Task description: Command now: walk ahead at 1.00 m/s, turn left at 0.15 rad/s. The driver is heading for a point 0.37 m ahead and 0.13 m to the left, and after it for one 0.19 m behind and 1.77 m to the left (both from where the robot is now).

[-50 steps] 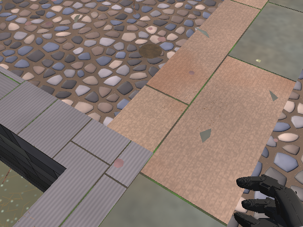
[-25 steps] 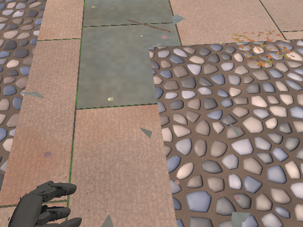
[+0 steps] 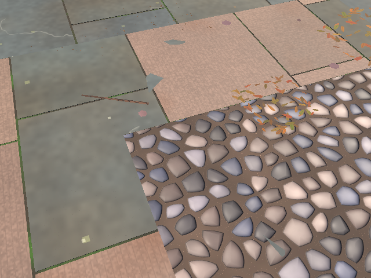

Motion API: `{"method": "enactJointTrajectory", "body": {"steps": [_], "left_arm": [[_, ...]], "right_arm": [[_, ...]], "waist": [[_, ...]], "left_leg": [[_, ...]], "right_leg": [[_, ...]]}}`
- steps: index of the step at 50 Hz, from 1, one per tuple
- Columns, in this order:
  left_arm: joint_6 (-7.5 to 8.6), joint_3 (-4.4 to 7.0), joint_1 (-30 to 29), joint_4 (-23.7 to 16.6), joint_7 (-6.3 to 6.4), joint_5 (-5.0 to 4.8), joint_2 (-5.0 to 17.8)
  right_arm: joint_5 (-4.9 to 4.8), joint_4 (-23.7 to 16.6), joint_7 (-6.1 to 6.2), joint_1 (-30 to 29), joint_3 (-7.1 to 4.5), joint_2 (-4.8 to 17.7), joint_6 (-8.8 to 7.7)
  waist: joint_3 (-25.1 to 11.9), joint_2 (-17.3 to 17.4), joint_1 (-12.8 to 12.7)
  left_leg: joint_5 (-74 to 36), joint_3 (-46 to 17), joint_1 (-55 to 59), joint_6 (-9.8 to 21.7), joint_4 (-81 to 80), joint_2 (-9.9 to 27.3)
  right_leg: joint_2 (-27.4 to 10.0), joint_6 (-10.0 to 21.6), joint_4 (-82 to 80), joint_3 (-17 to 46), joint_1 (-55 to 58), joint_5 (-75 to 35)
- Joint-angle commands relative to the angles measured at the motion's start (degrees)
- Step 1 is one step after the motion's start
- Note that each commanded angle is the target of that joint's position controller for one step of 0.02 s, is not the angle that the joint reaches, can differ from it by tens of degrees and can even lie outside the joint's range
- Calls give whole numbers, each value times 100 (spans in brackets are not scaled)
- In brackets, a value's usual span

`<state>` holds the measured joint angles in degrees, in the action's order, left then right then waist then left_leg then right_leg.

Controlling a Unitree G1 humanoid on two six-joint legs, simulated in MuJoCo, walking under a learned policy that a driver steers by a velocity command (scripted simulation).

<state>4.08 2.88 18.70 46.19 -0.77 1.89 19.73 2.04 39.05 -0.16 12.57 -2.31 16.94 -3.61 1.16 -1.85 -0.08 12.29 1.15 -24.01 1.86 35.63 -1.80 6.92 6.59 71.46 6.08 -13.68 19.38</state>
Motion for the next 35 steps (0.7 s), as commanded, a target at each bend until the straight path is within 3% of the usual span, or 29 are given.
{"method": "enactJointTrajectory", "body": {"steps": [1,2,4,6,8,10,12,13,14,15,16,17,18,19,20,21,23,24,25,27,30,33,35], "left_arm": [[133,-74,-910,-945,-79,214,242],[76,-143,-929,-1032,-121,263,94],[17,-238,-1134,-1220,-153,276,-7],[40,-315,-1682,-1488,-201,196,42],[74,-415,-2115,-1609,-275,79,-66],[77,-408,-2225,-1586,-237,7,-58],[114,-343,-2180,-1555,-101,34,69],[151,-287,-1909,-1478,-24,71,181],[199,-236,-1367,-1343,51,98,253],[268,-147,-645,-1205,146,153,466],[290,64,190,-1153,237,-185,856],[204,77,232,-1190,178,-105,1005],[105,125,-125,-1270,177,-134,772],[43,54,-430,-1297,220,-114,335],[20,17,-748,-1218,218,-114,154],[6,-8,-1015,-1178,203,-117,1],[27,51,-1469,-1055,187,-119,-31],[48,86,-1664,-990,187,-141,-8],[57,134,-1792,-929,208,-140,78],[34,229,-1950,-841,259,-187,282],[7,306,-1971,-707,247,-363,471],[-55,418,-1877,-643,197,-504,725],[-141,421,-1790,-625,153,-542,646]], "right_arm": [[-52,238,-87,1116,-217,561,-49],[-57,394,-74,1193,-194,527,-81],[-136,576,-48,1416,-210,556,-144],[-142,542,-26,1299,-255,649,-155],[-185,491,-43,1112,-339,794,-162],[-251,547,-102,1257,-401,945,-179],[-271,705,-100,1600,-426,938,-106],[-276,767,-70,1737,-436,943,-67],[-319,775,-44,1693,-464,1022,-43],[-377,681,-40,1517,-475,985,-55],[-396,330,45,1426,-202,9,-47],[-423,239,108,2364,-51,-158,-24],[-482,143,163,2156,-173,438,53],[-517,4,219,1489,-276,690,123],[-463,-42,250,1209,-329,714,201],[-396,-92,263,1133,-377,691,296],[-430,-282,222,1070,-327,268,476],[-414,-397,207,853,-292,145,524],[-375,-491,185,654,-283,114,532],[-323,-479,60,578,-260,107,510],[-312,-504,-163,335,-314,328,560],[-315,-664,-264,171,-483,739,636],[-300,-484,-177,930,-693,1070,600]], "waist": [[-44,87,252],[87,364,84],[268,555,-5],[426,508,-6],[435,497,41],[366,463,153],[196,408,256],[-87,423,188],[-441,473,-104],[-836,570,-479],[-2080,-332,-735],[-3166,-1611,-358],[-2973,-1164,-384],[-2007,-739,-425],[-1335,-364,-258],[-941,-314,-42],[-362,-612,282],[-150,-578,305],[-91,-499,315],[-364,-417,320],[-430,-291,266],[-406,-225,346],[-694,154,777]], "left_leg": [[1487,-3272,2084,1153,-2163,1446],[1265,-3021,1779,1147,-2254,1254],[795,-2746,1482,1256,-2524,1080],[307,-2409,947,1332,-2899,896],[-285,-1931,294,1156,-3073,595],[-1588,-1911,304,1031,-3049,689],[-3194,-1804,1141,721,-2192,607],[-4100,-1746,1472,517,-1480,465],[-4498,-1666,1478,302,-567,259],[-3741,-1692,857,125,623,10],[560,-1597,-349,-103,2386,-249],[2840,-1194,-1371,-278,4035,-408],[2267,-1106,-1768,-425,4659,97],[1858,-764,-2082,-523,4580,314],[1567,-572,-2059,-622,4482,474],[1389,-531,-1927,-662,4383,624],[1236,-433,-1478,-654,3757,866],[1121,-348,-1370,-671,3322,905],[785,-293,-1272,-657,2817,906],[-438,-160,-664,-495,1715,864],[-1134,89,-122,-217,750,696],[-637,408,253,131,324,411],[-911,583,1447,532,-365,-60]], "right_leg": [[-812,-133,242,14,-2815,-220],[-901,-238,-36,-50,-2747,-83],[-1056,-441,-676,-175,-2848,51],[-1092,-669,-1818,-373,-2557,-678],[-926,-791,-3116,-574,-1435,-1549],[-705,-792,-3527,-732,-654,-2169],[-506,-721,-4005,-705,-551,-2199],[-338,-649,-4247,-694,-182,-2084],[-314,-577,-4568,-704,531,-2369],[-854,-447,-4576,-323,1620,-2806],[-2360,-126,-4023,1113,3611,-4427],[-3981,774,-3850,2834,4577,-5425],[-3710,961,-4244,3009,4050,-4272],[-3309,783,-4422,1929,3263,-4282],[-2933,644,-4594,1224,2433,-4555],[-2686,577,-4808,764,1751,-4399],[-2519,448,-5348,-33,611,-3980],[-2479,452,-5541,-346,253,-3999],[-2438,437,-5607,-620,119,-4067],[-2273,328,-5530,-1191,172,-4018],[-2271,166,-5264,-1616,435,-3804],[-2371,-52,-4513,-1771,713,-4253],[-2083,-376,-2903,-1993,432,-4225]]}}
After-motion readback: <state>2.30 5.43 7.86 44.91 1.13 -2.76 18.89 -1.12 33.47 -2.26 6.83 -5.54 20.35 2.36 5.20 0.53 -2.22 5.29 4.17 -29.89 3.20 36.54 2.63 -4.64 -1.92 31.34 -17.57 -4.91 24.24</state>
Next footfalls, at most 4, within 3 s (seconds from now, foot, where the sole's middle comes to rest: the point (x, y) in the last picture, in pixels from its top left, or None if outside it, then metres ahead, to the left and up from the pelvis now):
0.32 right None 0.49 -0.08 -0.76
0.72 left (129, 256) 0.57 0.22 -0.76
1.12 right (167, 212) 0.74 0.09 -0.76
1.52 left None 0.48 0.14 -0.76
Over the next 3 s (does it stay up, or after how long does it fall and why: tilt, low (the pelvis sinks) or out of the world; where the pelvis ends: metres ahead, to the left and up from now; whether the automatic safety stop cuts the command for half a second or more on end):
stays up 0.21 0.65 0.00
